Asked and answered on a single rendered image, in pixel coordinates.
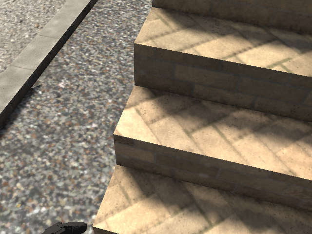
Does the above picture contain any robot left hand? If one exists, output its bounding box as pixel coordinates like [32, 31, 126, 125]
[41, 221, 88, 234]

